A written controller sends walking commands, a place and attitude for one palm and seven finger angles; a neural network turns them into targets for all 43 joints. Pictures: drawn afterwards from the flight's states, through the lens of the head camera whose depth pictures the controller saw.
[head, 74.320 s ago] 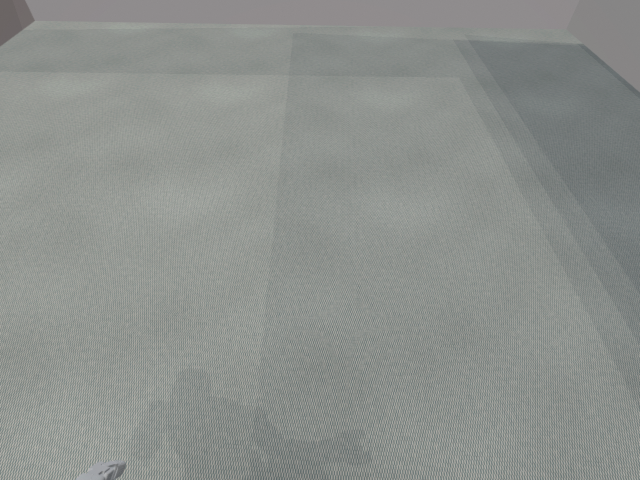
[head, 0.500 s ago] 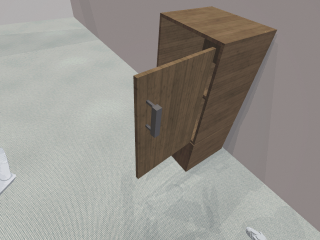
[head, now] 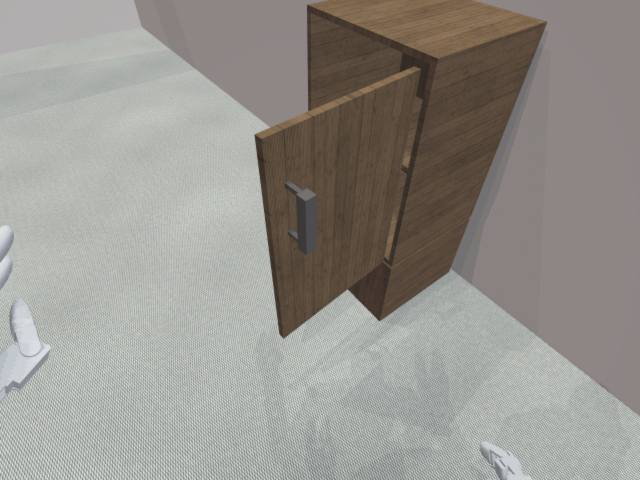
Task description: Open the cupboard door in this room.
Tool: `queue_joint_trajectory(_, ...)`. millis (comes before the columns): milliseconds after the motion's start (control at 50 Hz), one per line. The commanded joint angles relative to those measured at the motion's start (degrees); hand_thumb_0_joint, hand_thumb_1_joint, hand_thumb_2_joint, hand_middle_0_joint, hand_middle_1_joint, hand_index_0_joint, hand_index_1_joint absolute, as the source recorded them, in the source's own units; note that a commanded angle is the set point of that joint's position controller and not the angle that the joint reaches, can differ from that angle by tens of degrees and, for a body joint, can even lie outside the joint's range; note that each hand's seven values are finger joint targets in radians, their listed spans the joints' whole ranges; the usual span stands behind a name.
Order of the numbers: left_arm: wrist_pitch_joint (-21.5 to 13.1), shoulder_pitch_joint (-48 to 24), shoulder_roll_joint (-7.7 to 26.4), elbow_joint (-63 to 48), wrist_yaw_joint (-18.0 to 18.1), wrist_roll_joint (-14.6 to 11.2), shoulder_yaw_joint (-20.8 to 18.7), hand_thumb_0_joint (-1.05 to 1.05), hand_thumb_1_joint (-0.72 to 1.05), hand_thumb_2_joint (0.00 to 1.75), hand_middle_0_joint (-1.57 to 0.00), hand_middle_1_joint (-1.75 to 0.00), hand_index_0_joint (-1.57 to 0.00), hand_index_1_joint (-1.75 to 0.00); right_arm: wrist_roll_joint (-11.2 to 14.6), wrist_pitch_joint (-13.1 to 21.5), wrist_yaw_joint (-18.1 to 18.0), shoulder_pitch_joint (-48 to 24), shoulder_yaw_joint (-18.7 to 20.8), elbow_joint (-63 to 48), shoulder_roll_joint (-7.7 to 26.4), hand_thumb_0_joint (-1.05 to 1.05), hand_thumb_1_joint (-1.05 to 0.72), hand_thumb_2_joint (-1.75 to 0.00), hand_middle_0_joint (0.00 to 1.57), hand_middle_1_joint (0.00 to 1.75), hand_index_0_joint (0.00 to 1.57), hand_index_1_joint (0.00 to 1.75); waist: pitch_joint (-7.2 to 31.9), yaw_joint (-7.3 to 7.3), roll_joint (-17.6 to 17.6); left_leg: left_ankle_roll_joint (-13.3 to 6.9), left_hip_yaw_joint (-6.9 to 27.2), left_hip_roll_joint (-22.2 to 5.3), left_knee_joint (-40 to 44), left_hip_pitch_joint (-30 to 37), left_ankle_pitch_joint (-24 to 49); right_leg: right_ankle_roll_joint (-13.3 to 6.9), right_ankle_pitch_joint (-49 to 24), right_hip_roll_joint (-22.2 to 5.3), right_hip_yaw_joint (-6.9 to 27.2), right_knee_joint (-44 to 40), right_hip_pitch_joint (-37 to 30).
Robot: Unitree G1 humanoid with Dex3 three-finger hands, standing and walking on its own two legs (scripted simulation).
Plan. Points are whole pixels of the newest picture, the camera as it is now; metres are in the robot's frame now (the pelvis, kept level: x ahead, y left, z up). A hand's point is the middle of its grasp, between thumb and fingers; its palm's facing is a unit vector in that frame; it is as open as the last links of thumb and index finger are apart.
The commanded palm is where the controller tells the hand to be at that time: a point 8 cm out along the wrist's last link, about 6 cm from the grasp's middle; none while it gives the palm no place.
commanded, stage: let the arm hang, fingers relaxed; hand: left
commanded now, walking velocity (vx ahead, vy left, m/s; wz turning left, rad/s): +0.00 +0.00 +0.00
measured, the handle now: (299, 217) +0.56 +0.08 -0.01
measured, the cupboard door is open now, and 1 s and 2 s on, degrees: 95 95 95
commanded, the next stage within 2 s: look to check the result in 1.16 s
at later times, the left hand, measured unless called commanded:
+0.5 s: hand out of the picture -0.02 +0.19 -0.17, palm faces +0.09 -0.97 -0.22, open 7.0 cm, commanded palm none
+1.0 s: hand out of the picture -0.02 +0.16 -0.17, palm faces +0.08 -0.98 -0.16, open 7.4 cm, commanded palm none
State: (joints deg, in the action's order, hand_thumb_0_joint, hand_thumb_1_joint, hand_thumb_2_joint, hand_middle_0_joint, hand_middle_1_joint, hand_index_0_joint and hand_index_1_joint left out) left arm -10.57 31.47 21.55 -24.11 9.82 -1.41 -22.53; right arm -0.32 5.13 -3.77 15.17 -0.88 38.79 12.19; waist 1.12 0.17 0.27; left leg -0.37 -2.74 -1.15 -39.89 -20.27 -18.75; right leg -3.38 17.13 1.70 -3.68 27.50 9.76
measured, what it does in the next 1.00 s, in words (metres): stands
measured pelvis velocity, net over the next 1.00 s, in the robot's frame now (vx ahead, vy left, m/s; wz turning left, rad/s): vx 0.00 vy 0.01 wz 0.04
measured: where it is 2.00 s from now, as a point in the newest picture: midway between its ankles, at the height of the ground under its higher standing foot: outside the picture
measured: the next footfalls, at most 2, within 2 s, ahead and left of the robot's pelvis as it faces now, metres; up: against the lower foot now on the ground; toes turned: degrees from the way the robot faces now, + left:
none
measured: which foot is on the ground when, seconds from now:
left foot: down 0.00-1.00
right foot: down 0.00-1.00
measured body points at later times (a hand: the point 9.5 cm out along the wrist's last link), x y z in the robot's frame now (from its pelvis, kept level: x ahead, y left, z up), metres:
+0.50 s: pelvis +0.00 +0.01 +0.00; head +0.02 +0.01 +0.45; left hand -0.02 +0.24 -0.15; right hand +0.04 -0.22 -0.15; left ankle +0.04 +0.12 -0.74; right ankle -0.02 -0.09 -0.74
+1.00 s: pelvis +0.00 +0.01 +0.00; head +0.00 +0.01 +0.45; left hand -0.02 +0.21 -0.16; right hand -0.02 -0.18 -0.16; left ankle +0.04 +0.12 -0.74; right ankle -0.02 -0.09 -0.74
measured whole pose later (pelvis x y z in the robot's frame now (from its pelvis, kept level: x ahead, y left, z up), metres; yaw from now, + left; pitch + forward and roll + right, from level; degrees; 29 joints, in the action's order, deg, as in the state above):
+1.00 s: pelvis +0.00 +0.01 +0.00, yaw +2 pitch -2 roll +0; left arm -0.3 16.9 5.3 66.3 2.3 0.5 -0.3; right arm -1.2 -0.6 -2.0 16.9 -0.5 66.9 6.0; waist -2.0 -0.7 0.8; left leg -1.2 -2.0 0.5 -23.8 -12.6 -9.1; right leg -1.5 15.9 0.3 -3.6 24.4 6.5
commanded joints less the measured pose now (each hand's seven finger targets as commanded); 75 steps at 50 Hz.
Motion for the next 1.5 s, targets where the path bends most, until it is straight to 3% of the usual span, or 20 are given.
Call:
queue_joint_trajectory(0,-4.32,-7.08,11.58,-13.3,0.9,-0.46,-6.16,0.0,0.9,0.9,-0.2,-0.3,-0.2,-0.3,0.14,4.67,-1.33,-8.03,2.97,-9.87,6.09,0.0,-0.9,-0.9,0.2,0.3,0.2,0.3,-0.95,-0.34,-0.49,-1.33,1.47,-1.49,15.0,9.82,9.43,0.26,-8.83,-9.64,9.66,-6.21,4.21)
queue_joint_trajectory(20,-4.67,-7.2,12.17,-15.23,0.8,-0.54,-6.77,0.0,0.9,0.9,-0.2,-0.3,-0.2,-0.3,0.21,4.74,-1.26,-8.04,3.44,-10.3,6.97,0.0,-0.9,-0.9,0.2,0.3,0.2,0.3,0.35,0.08,2.45,-2.23,4.48,-4.43,15.73,11.85,14.96,2.2,-9.26,-6.93,7.86,-3.92,4.1)
queue_joint_trajectory(40,4.96,-5.25,-1.05,31.63,-7.93,4.77,17.2,0.0,0.9,0.9,-0.2,-0.3,-0.2,-0.3,-0.74,5.47,4.38,-7.72,5.84,2.68,16.59,0.0,-0.9,-0.9,0.2,0.3,0.2,0.3,-1.52,-2.66,5.05,-3.58,9.64,-8.51,6.73,4.83,30.0,2.83,-17.12,-9.13,0.94,9.11,10.83)
queue_joint_trajectory(60,9.93,-3.61,-4.18,32.74,-8.92,3.61,16.19,0.0,0.9,0.9,-0.2,-0.3,-0.2,-0.3,-0.25,1.41,3.94,-4.65,5.55,1.9,11.81,0.0,-0.9,-0.9,0.2,0.3,0.2,0.3,2.23,-0.59,5.47,-5.55,10.03,-8.78,9.89,4.39,35.41,3.11,-10.55,-5.85,3.01,10.24,6.49)
queue_joint_trajectory(80,10.94,-4.99,-6.84,34.82,-9.07,3.47,16.81,0.0,0.9,0.9,-0.2,-0.3,-0.2,-0.3,-0.96,0.03,3.57,-3.58,4.39,2.21,10.1,0.0,-0.9,-0.9,0.2,0.3,0.2,0.3,3.16,-0.04,5.71,-7.56,13.84,-11.33,12.1,0.22,31.7,3.11,-0.53,-4.34,0.82,12.85,5.35)
queue_joint_trajectory(100,11.11,-7.56,-6.27,37.11,-9.18,3.31,17.08,0.0,0.9,0.9,-0.2,-0.3,-0.2,-0.3,-1.38,-0.98,3.39,-4.06,3.69,1.64,10.16,0.0,-0.9,-0.9,0.2,0.3,0.2,0.3,2.0,0.15,3.44,-8.8,16.88,-12.18,14.86,-2.35,28.9,3.04,5.58,-3.38,1.23,13.87,4.67)
queue_joint_trajectory(120,10.86,-9.04,-5.18,40.34,-9.35,3.3,17.33,0.0,0.9,0.9,-0.2,-0.3,-0.2,-0.3,-1.84,-1.47,3.28,-5.2,3.31,1.75,10.56,0.0,-0.9,-0.9,0.2,0.3,0.2,0.3,1.84,0.81,0.23,-8.57,17.27,-11.84,15.58,-3.26,26.95,2.84,5.64,-3.55,2.21,11.71,2.94)
queue_joint_trajectory(160,10.08,-11.17,-2.38,48.5,-9.34,3.37,17.76,0.0,0.9,0.9,-0.2,-0.3,-0.2,-0.3,-1.71,-1.93,3.26,-6.8,2.71,2.79,9.56,0.0,-0.9,-0.9,0.2,0.3,0.2,0.3,3.18,1.75,-6.86,-4.54,11.15,-6.43,12.2,-1.36,25.58,1.81,-9.84,-6.0,5.32,2.29,-1.61)
queue_joint_trajectory(180,9.58,-12.83,-1.05,52.8,-9.15,3.26,17.91,0.0,0.9,0.9,-0.2,-0.3,-0.2,-0.3,-1.4,-2.56,3.09,-6.6,2.62,4.2,8.48,0.0,-0.9,-0.9,0.2,0.3,0.2,0.3,4.15,0.86,-11.92,-2.31,7.29,-3.47,9.32,1.2,22.73,0.71,-19.29,-9.47,8.42,-1.12,-2.0)
queue_joint_trajectory(200,9.48,-14.77,-0.49,57.05,-8.98,3.01,18.42,0.0,0.9,0.9,-0.2,-0.3,-0.2,-0.3,-1.37,-3.35,3.03,-5.9,2.44,5.72,7.74,0.0,-0.9,-0.9,0.2,0.3,0.2,0.3,3.88,-0.11,-13.03,-0.88,5.06,-1.63,8.75,3.56,18.46,-0.63,-25.54,-12.11,9.67,-2.8,-0.92)
queue_joint_trajectory(220,9.65,-16.41,-0.48,60.8,-8.76,2.69,19.12,0.0,0.9,0.9,-0.2,-0.3,-0.2,-0.3,-1.39,-4.08,3.02,-5.19,2.2,7.57,6.99,0.0,-0.9,-0.9,0.2,0.3,0.2,0.3,3.2,-0.77,-10.38,-0.28,4.45,-1.14,9.58,5.52,16.36,-1.23,-27.16,-12.68,9.43,-3.08,-0.11)
queue_joint_trajectory(240,9.69,-17.38,-1.04,64.23,-8.57,2.38,19.73,0.0,0.9,0.9,-0.2,-0.3,-0.2,-0.3,-1.44,-4.48,3.0,-4.98,2.01,9.49,6.55,0.0,-0.9,-0.9,0.2,0.3,0.2,0.3,2.91,-1.18,-5.0,-0.15,4.73,-1.69,11.47,8.19,18.25,-1.01,-25.2,-11.72,8.74,-2.93,0.84)
queue_joint_trajectory(280,9.9,-17.5,-2.14,70.26,-8.31,2.04,20.49,0.0,0.9,0.9,-0.2,-0.3,-0.2,-0.3,-1.19,-4.63,2.73,-4.9,1.47,12.54,6.01,0.0,-0.9,-0.9,0.2,0.3,0.2,0.3,1.9,-0.89,4.94,-0.93,6.62,-3.58,14.69,9.74,22.4,0.85,-15.68,-8.6,7.03,-3.92,0.48)
queue_joint_trajectory(340,9.89,-14.36,-5.3,77.13,-8.07,2.1,19.88,0.0,0.9,0.9,-0.2,-0.3,-0.2,-0.3,-1.29,-4.89,2.13,-4.15,1.5,16.23,3.88,0.0,-0.9,-0.9,0.2,0.3,0.2,0.3,0.49,-0.31,8.99,-1.26,7.05,-3.83,16.7,9.02,16.65,0.62,-9.4,-7.83,6.73,-7.84,-0.95)
queue_joint_trajectory(380,9.9,-14.29,-5.2,80.09,-8.09,1.93,20.37,0.0,0.9,0.9,-0.2,-0.3,-0.2,-0.3,-1.0,-5.33,1.98,-2.65,1.57,18.23,3.42,0.0,-0.9,-0.9,0.2,0.3,0.2,0.3,-0.67,-0.68,7.02,-1.2,7.21,-4.04,17.12,9.61,14.44,0.47,-7.85,-7.91,6.49,-9.5,-0.22)
queue_joint_trajectory(480,9.84,-13.24,-6.41,85.7,-8.09,1.83,21.29,0.0,0.9,0.9,-0.2,-0.3,-0.2,-0.3,-0.83,-5.48,1.7,0.11,1.65,22.25,2.94,0.0,-0.9,-0.9,0.2,0.3,0.2,0.3,-3.05,-0.81,-0.33,-1.51,7.44,-4.5,19.08,10.62,13.03,0.57,-5.21,-7.72,5.43,-10.96,1.05)
queue_joint_trajectory(640,10.0,-10.39,-7.37,89.78,-7.75,1.59,21.93,0.0,0.9,0.9,-0.2,-0.3,-0.2,-0.3,-0.76,-5.58,1.58,2.39,1.07,25.75,1.82,0.0,-0.9,-0.9,0.2,0.3,0.2,0.3,-5.87,-0.53,-1.76,-1.53,6.93,-4.11,20.4,10.45,11.21,0.61,-2.5,-7.79,5.77,-11.29,2.22)
queue_joint_trajectory(1000,9.93,-9.14,-10.18,89.54,-7.26,1.81,21.15,0.0,0.9,0.9,-0.2,-0.3,-0.2,-0.3,-1.03,-5.2,1.38,5.96,1.39,27.02,-1.74,0.0,-0.9,-0.9,0.2,0.3,0.2,0.3,-8.03,-0.42,0.02,-1.56,6.54,-3.72,20.91,7.32,8.61,0.67,-1.91,-7.21,5.65,-9.48,3.11)
queue_joint_trajectory(1040,9.96,-8.91,-10.4,89.67,-7.3,1.79,21.18,0.0,0.9,0.9,-0.2,-0.3,-0.2,-0.3,-1.03,-5.13,1.33,5.84,1.38,26.96,-1.77,0.0,-0.9,-0.9,0.2,0.3,0.2,0.3,-8.26,-0.36,1.28,-1.6,6.69,-3.69,21.13,7.36,8.6,0.66,-2.38,-7.17,5.66,-9.33,3.21)
queue_joint_trajectory(1480,9.57,-8.41,-9.71,89.77,-7.28,1.77,21.39,0.0,0.9,0.9,-0.2,-0.3,-0.2,-0.3,-0.77,-5.0,1.32,4.55,1.35,26.84,-0.56,0.0,-0.9,-0.9,0.2,0.3,0.2,0.3,-6.99,-0.48,-0.39,-1.66,6.53,-4.03,19.95,10.06,14.04,1.03,-5.46,-7.58,5.37,-9.91,2.12)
